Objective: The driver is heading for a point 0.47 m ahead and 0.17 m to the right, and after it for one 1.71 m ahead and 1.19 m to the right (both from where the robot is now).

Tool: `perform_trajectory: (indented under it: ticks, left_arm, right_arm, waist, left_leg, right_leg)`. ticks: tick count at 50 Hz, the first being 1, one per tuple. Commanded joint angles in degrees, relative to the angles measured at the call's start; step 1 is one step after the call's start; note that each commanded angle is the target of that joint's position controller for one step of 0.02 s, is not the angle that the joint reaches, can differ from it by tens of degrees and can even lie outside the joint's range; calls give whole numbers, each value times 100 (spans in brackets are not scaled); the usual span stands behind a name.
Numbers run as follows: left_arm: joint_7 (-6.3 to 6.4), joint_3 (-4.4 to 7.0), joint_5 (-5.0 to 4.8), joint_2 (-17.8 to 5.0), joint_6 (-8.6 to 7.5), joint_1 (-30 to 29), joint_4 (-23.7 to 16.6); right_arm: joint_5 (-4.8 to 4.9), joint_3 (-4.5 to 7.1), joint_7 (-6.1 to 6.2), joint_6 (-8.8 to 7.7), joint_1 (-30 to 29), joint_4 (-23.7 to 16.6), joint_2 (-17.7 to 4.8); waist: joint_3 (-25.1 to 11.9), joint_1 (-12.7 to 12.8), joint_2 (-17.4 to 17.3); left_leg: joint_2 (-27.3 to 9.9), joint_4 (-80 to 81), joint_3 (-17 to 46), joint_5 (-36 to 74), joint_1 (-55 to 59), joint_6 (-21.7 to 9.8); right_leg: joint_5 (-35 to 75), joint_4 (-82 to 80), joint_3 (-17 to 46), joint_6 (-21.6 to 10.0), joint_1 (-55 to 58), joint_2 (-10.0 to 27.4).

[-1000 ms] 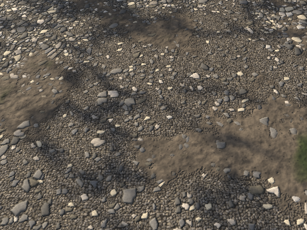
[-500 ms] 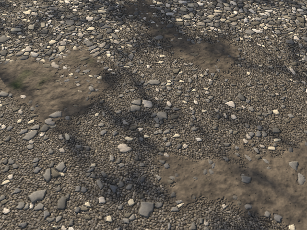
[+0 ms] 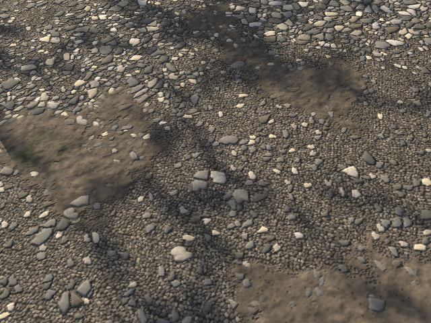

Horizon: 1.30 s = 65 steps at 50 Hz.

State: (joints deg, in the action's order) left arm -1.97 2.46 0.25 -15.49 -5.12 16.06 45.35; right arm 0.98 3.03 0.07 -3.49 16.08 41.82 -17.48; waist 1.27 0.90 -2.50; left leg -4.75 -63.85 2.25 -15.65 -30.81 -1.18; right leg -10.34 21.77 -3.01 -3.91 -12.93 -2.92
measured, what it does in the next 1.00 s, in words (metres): walks ahead, turning right: left foot, then right foot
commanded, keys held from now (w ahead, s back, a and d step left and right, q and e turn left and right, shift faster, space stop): w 0.16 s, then w+e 0.46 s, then e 0.38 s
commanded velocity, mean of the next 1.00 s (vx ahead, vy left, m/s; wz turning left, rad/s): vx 0.40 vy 0.00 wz -0.36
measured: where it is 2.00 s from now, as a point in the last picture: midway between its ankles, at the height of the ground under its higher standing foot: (250, 299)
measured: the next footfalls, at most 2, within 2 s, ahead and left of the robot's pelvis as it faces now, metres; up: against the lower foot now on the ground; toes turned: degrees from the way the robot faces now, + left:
left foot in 0.34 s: +0.38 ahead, +0.15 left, +0.00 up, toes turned -3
right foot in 0.82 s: +0.59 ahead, -0.15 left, +0.00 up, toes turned -21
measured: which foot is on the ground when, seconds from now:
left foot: up 0.00-0.32, down 0.34-0.82, up 0.84-1.00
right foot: down 0.00-0.34, up 0.36-0.80, down 0.82-1.00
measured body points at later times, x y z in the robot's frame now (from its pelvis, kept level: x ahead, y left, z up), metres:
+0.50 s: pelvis +0.29 +0.05 -0.01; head +0.32 +0.05 +0.44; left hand +0.39 +0.32 -0.13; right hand +0.39 -0.23 -0.10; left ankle +0.34 +0.15 -0.74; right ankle +0.21 -0.09 -0.65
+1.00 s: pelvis +0.49 -0.04 -0.01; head +0.54 -0.08 +0.43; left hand +0.74 +0.15 -0.10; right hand +0.52 -0.36 -0.13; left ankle +0.51 +0.12 -0.66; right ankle +0.55 -0.14 -0.74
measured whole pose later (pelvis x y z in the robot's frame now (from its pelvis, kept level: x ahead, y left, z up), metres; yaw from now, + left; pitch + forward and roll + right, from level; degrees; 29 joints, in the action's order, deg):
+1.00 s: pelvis +0.49 -0.04 -0.01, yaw -25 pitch +2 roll +1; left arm -1.1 4.1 0.1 -17.4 -0.4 9.8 35.9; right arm -0.2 3.3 1.4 -1.7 5.5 42.3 -18.1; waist 5.7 0.9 -1.0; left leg -1.4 -68.2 3.1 -26.1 -29.5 2.9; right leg -5.0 28.4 1.2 -5.4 -25.2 -5.1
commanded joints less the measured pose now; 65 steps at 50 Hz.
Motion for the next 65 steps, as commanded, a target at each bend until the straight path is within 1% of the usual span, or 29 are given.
perform_trajectory:
  ticks: [1, 6, 11, 14, 15, 16, 17, 18, 19, 20, 22, 23, 27, 33, 35, 38, 40, 41, 42, 43, 44, 45, 46, 48, 50, 53, 58, 63, 65]
  left_arm:
    - [51, 188, -29, -809, -147, -175, -297]
    - [141, 203, -84, -947, -64, 174, -128]
    - [186, 239, -168, -1062, 103, 780, 157]
    - [247, 307, -181, -1192, 204, 720, 181]
    - [257, 324, -170, -1252, 226, 620, 160]
    - [257, 279, -130, -1154, 244, 537, 136]
    - [250, 143, -11, -803, 227, 509, -24]
    - [215, -69, -77, -60, 126, 1435, -123]
    - [205, 53, -224, -641, 63, 1153, -18]
    - [205, 177, -337, -997, 47, 562, -209]
    - [229, 197, -200, -896, 75, 71, -348]
    - [214, 219, -203, -803, 149, 200, -335]
    - [218, 185, -193, -462, 414, 158, -446]
    - [28, 111, -112, -301, 335, -808, -798]
    - [-55, 126, -76, -319, 327, -1078, -972]
    - [-135, 254, -56, -573, 395, -952, -1122]
    - [-116, 462, -38, -916, 433, -28, -945]
    - [-8, 617, -24, -1234, 448, 594, -792]
    - [140, 687, -41, -1811, 492, 535, -847]
    - [81, 632, 91, -1936, 403, 221, -1243]
    - [-1, 551, 23, -1518, 366, 88, -1369]
    - [0, 489, -55, -1311, 329, -148, -1331]
    - [34, 441, -121, -1128, 332, -363, -1302]
    - [123, 393, -25, -1004, 390, -649, -1381]
    - [175, 417, 37, -1056, 407, -715, -1414]
    - [290, 473, -25, -1194, 479, -620, -1398]
    - [384, 465, -40, -1150, 646, -743, -1479]
    - [341, 465, -61, -1108, 733, -662, -1496]
    - [352, 444, -140, -1061, 783, -781, -1529]
  right_arm:
    - [-62, 109, 31, 6, 29, -358, -363]
    - [-63, 1, -48, -123, -969, -592, -112]
    - [-11, -9, -221, -231, -1827, -891, -135]
    - [-26, 77, -268, -285, -1598, -870, -370]
    - [-33, 148, -247, -297, -1203, -778, -513]
    - [-35, 278, -194, -301, -368, -553, -751]
    - [-138, 387, -115, -279, 658, -396, -1114]
    - [-183, 474, -121, -237, 928, -277, -1531]
    - [-147, 331, -114, -219, 960, -334, -923]
    - [-124, 240, -82, -211, 595, -322, -664]
    - [-142, 160, -80, -221, -46, -279, -399]
    - [-184, 140, -80, -265, -223, -252, -317]
    - [-149, 217, -69, -389, -511, -68, -411]
    - [-149, 303, 49, -272, -480, 114, -717]
    - [-93, 341, 91, -178, -323, 191, -843]
    - [93, 415, 130, -44, -402, 197, -1033]
    - [208, 441, 145, 43, -584, 134, -1052]
    - [152, 376, 127, 42, -436, 141, -865]
    - [-263, 163, 81, 27, 48, -12, -157]
    - [-223, 90, 24, -13, 529, -82, -293]
    - [-50, 206, -1, -18, -3, -47, -803]
    - [19, 194, 29, -5, -433, -215, -776]
    - [-69, 182, 112, 36, -532, -155, -695]
    - [-128, 220, 176, 163, -535, -171, -787]
    - [-156, 188, 194, 227, -415, -119, -636]
    - [-178, 136, 231, 281, -596, -141, -498]
    - [-119, 130, 201, 320, -965, -237, -478]
    - [-71, 171, 109, 162, -989, -300, -536]
    - [-69, 221, 55, 111, -645, -204, -556]
  waist:
    - [26, -143, 642]
    - [230, 190, 543]
    - [432, 427, 493]
    - [228, 139, 654]
    - [-35, -113, 736]
    - [-611, -564, 674]
    - [-1562, -968, 296]
    - [-2477, -521, -1328]
    - [-2450, -780, -1035]
    - [-1490, -786, -700]
    - [-589, -472, -200]
    - [-448, -265, -365]
    - [10, -14, -212]
    - [334, -267, 36]
    - [281, -361, 4]
    - [28, -165, -218]
    - [-464, 382, -160]
    - [-820, 670, 226]
    - [-1174, 132, 1892]
    - [-2421, -59, 1989]
    - [-2458, 326, 813]
    - [-1752, 234, 636]
    - [-1228, 71, 248]
    - [-936, -182, 532]
    - [-964, -267, 610]
    - [-1061, -193, 602]
    - [-792, -53, 923]
    - [-762, 35, 1174]
    - [-747, -206, 1146]
  left_leg:
    - [-345, 351, 166, 596, -810, 161]
    - [-168, 2311, -107, 2056, -683, 229]
    - [79, 3310, -79, 2072, -683, 112]
    - [241, 3593, -40, 1452, -168, -52]
    - [393, 3660, -168, 1240, 488, -154]
    - [439, 3758, -271, 1368, 1767, -329]
    - [-459, 3376, 568, 1428, 3645, -667]
    - [-1940, 3779, 3209, 274, 5689, -1530]
    - [-1903, 4382, 3814, -442, 5455, -1436]
    - [-1719, 4509, 2851, -361, 4753, -1177]
    - [-1315, 4850, 1667, 610, 3298, -1011]
    - [-1178, 5061, 1253, 845, 2825, -968]
    - [-1138, 5636, 298, 1387, 2112, -1064]
    - [-848, 5551, -1035, 2429, 2274, -847]
    - [-921, 5258, -1207, 3169, 2554, -765]
    - [-1067, 4508, -1292, 4111, 3065, -566]
    - [-889, 3079, -1417, 4686, 3016, -331]
    - [-548, 1783, -1506, 3811, 2489, -20]
    - [90, -144, -1443, -1212, 752, 358]
    - [910, -1792, -227, -2778, -457, 572]
    - [585, -1930, 408, -2238, -636, 463]
    - [441, -1607, 315, -1689, -865, 368]
    - [225, -1190, 309, -1307, -841, 382]
    - [117, -619, 365, -928, -219, 369]
    - [227, -128, 280, -838, 71, 438]
    - [340, 598, 310, -564, 92, 592]
    - [476, 1554, 421, -88, 266, 643]
    - [634, 2669, 411, -322, 734, 469]
    - [614, 3914, 283, 368, 1444, 287]
  right_leg:
    - [572, -1496, 1443, -1008, 343, 1521]
    - [1280, -1547, 691, -764, 482, 1218]
    - [1421, -1201, 945, -750, 1244, 1559]
    - [2135, -655, 1192, -604, 1642, 1721]
    - [2940, -183, 1165, -531, 1607, 1632]
    - [3322, 789, 965, -365, 1274, 1325]
    - [2075, 2420, 791, -148, 142, 967]
    - [-1746, 4493, 551, 236, -2124, 16]
    - [-2254, 5192, 1186, 251, -2664, 177]
    - [-1814, 5362, 1100, 243, -3023, 437]
    - [-1035, 4925, 922, 289, -2757, 851]
    - [-804, 4761, 969, 309, -2406, 1003]
    - [-433, 4276, 903, 452, -2337, 1140]
    - [1240, 2206, 429, 436, -2200, 977]
    - [1302, 1783, 189, 388, -2035, 836]
    - [734, 1470, 15, 154, -1715, 583]
    - [683, 1031, -207, -131, -583, 165]
    - [1629, 625, -25, -331, 486, 62]
    - [4539, 1060, 1684, -826, 1933, 1353]
    - [3792, 474, 4380, -2171, 2909, 2526]
    - [3031, 94, 3955, -1928, 2665, 2286]
    - [2384, 8, 3335, -1653, 2069, 2012]
    - [2029, -63, 2924, -1380, 1372, 1739]
    - [1921, -272, 2571, -1207, 319, 1463]
    - [2303, -291, 2350, -1192, -43, 1336]
    - [2031, -248, 2312, -1149, -111, 1220]
    - [-150, -378, 2633, -889, -414, 944]
    - [280, -37, 3184, -813, -54, 960]
    - [454, 281, 3184, -587, -158, 742]
Keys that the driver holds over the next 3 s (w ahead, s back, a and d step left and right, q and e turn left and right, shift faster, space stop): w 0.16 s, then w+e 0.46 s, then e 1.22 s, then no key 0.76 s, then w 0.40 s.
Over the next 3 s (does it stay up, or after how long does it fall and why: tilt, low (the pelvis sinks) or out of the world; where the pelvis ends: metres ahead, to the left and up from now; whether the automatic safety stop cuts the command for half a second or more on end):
stays up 0.57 -0.14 0.00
